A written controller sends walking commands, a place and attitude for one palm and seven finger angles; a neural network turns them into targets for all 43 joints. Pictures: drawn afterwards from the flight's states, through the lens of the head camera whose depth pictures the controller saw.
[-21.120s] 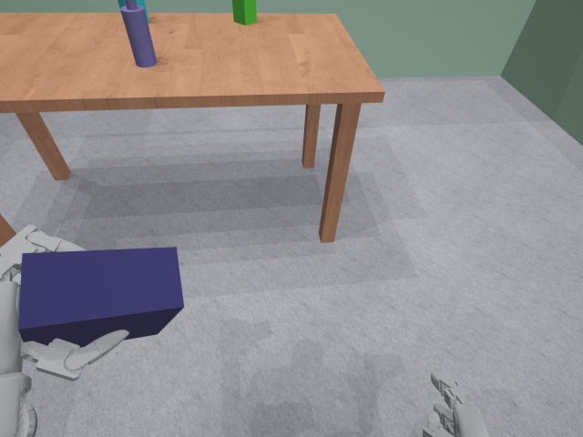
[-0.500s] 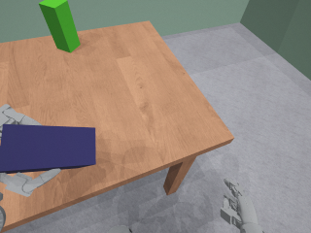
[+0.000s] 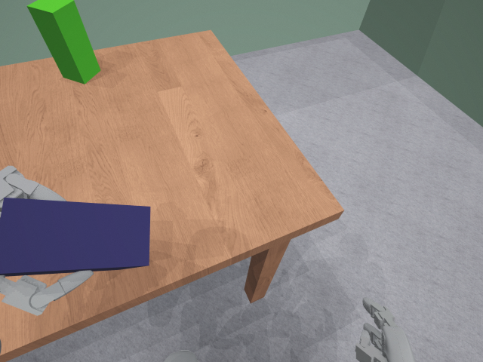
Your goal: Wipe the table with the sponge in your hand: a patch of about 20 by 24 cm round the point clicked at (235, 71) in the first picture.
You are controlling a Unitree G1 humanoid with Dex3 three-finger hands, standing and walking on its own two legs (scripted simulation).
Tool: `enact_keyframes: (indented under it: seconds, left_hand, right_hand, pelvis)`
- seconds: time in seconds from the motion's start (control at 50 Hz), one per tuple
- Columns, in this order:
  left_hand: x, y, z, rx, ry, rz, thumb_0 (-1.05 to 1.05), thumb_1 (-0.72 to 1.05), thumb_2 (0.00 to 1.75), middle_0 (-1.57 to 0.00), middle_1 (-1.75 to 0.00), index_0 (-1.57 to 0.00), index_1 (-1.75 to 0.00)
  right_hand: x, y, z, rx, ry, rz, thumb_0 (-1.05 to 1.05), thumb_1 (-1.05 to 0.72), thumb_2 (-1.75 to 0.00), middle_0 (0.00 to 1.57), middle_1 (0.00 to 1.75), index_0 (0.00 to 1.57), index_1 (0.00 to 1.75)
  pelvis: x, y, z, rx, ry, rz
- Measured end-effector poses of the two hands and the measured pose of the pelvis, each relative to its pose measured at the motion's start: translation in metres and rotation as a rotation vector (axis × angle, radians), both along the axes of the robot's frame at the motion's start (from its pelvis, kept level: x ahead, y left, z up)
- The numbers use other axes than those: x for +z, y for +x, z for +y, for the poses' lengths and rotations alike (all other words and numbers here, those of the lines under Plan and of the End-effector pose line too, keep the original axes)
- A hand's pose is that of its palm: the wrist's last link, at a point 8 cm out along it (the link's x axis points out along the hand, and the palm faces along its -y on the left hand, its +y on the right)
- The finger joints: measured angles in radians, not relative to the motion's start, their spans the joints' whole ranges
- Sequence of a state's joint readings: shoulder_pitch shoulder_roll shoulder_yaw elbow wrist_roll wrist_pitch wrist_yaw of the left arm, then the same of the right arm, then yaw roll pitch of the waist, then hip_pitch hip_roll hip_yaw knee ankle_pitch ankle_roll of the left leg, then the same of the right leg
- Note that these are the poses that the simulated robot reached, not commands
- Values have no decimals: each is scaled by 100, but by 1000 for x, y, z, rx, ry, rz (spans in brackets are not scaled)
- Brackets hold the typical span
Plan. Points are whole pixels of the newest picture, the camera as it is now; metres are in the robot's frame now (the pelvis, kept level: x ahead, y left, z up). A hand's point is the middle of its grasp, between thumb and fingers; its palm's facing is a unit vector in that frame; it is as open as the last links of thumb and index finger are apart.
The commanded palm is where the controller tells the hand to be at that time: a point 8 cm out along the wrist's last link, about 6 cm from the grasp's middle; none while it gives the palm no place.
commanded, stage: shuffle to correct the standing spot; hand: left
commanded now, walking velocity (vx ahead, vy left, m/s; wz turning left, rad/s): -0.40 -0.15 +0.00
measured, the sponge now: (96, 241) +0.23 +0.20 +0.14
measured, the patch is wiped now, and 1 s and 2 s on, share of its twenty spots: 0.00 0.00 0.00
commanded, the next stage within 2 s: come to a stop and stand still in 0.56 s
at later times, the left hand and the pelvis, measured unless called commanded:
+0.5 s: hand (16, 272) +0.18 +0.25 +0.17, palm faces +0.34 -0.81 -0.48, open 10.4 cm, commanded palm +0.12 +0.27 +0.18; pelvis -0.04 -0.01 +0.01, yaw +0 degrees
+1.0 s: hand (79, 315) +0.15 +0.17 +0.17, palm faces +0.36 -0.83 -0.44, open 10.4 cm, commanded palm +0.09 +0.21 +0.18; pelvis -0.08 -0.07 +0.00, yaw -2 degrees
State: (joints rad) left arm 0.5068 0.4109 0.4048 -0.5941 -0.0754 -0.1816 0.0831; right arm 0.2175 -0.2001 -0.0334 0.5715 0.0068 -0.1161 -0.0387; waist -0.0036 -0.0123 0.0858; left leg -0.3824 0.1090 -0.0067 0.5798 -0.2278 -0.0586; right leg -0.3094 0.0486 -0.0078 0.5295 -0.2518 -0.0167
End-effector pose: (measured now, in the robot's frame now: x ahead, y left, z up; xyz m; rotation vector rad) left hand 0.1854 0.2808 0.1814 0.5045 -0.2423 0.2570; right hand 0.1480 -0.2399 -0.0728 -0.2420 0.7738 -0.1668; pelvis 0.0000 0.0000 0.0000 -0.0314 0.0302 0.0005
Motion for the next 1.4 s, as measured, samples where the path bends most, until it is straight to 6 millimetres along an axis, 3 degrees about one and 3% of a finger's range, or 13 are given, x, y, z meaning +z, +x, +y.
enact_keyframes:
  seconds: [0.14, 0.26, 0.46, 0.54, 0.66, 0.74, 0.92, 1.04, 1.1, 1.16, 1.22, 1.3, 1.4]
  left_hand:
    - [10, 2, -3, -47, 82, -31, -2, -53, 102, -68, -135, -72, -134]
    - [17, -15, -11, -52, 133, -62, -2, -53, 102, -67, -135, -72, -134]
    - [6, -36, 8, 5, 95, -78, -2, -53, 102, -68, -135, -72, -134]
    - [6, -42, -3, -7, 39, -90, -2, -53, 102, -68, -135, -72, -134]
    - [19, -54, -38, -80, 49, -120, -2, -53, 102, -68, -134, -72, -134]
    - [19, -61, -57, -75, 131, -108, -2, -53, 102, -68, -134, -72, -133]
    - [-3, -73, -65, 7, 31, -30, -2, -54, 102, -68, -134, -72, -133]
    - [9, -75, -74, 30, 32, -81, -2, -54, 102, -68, -134, -73, -133]
    - [38, -72, -68, 10, 194, -198, -2, -54, 102, -68, -134, -73, -133]
    - [49, -72, -61, 67, 145, -227, -2, -54, 102, -68, -134, -73, -133]
    - [36, -81, -74, 64, 71, -155, -2, -54, 102, -68, -134, -73, -133]
    - [3, -99, -95, 12, -15, -12, -2, -54, 102, -68, -134, -73, -133]
    - [-16, -117, -90, 41, -82, 24, -2, -54, 102, -68, -134, -73, -133]
  right_hand:
    - [3, 15, 4, 22, -2, -26, 2, -91, -90, 20, 30, 20, 30]
    - [-2, 20, 8, 69, 26, -64, 2, -91, -90, 20, 30, 20, 30]
    - [1, -9, 18, 88, -26, 8, 2, -91, -90, 20, 30, 20, 30]
    - [9, -26, 19, 113, 6, 13, 2, -91, -90, 20, 30, 21, 30]
    - [12, -47, -1, 81, 55, -27, 2, -90, -89, 20, 30, 21, 30]
    - [-2, -61, -28, 58, 79, -51, 1, -90, -90, 20, 30, 21, 30]
    - [-7, -108, -83, -90, -8, 37, 2, -91, -90, 20, 30, 20, 30]
    - [-1, -111, -85, -66, 4, 19, 2, -91, -90, 20, 29, 20, 30]
    - [-9, -106, -79, 31, 16, 3, 2, -91, -90, 20, 29, 20, 30]
    - [-7, -99, -72, 51, 82, -46, 2, -91, -90, 20, 29, 20, 30]
    - [1, -94, -70, 36, 127, -120, 2, -91, -90, 20, 30, 20, 30]
    - [12, -92, -72, 29, 109, -166, 2, -91, -90, 20, 30, 21, 30]
    - [23, -95, -76, 52, 28, -154, 2, -91, -90, 20, 30, 20, 30]
  pelvis:
    - [-1, -4, -4, 2, 1, 7]
    - [-5, -15, -11, 17, -12, 3]
    - [2, -34, -6, 14, 25, 17]
    - [9, -48, -13, -6, -16, -4]
    - [5, -63, -32, -29, -42, -22]
    - [-8, -74, -52, -22, -51, -38]
    - [-6, -74, -62, -23, 4, -47]
    - [1, -79, -71, -13, 25, -62]
    - [-4, -88, -81, -13, 38, -64]
    - [0, -94, -85, -30, 38, -77]
    - [3, -98, -85, -44, 31, -74]
    - [5, -104, -86, -50, 28, -73]
    - [7, -111, -87, -45, 22, -82]
